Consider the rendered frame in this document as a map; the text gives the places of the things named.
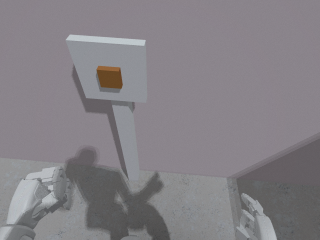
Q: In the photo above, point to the robot left hand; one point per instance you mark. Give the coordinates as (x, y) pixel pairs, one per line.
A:
(24, 208)

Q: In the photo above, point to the robot left forearm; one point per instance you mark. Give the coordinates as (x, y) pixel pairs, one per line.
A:
(16, 232)

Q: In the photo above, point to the button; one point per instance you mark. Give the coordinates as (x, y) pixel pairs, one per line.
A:
(110, 77)

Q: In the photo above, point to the panel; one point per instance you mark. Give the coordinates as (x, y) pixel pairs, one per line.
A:
(89, 52)

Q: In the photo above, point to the robot right hand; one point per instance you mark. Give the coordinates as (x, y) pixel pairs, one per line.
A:
(260, 226)

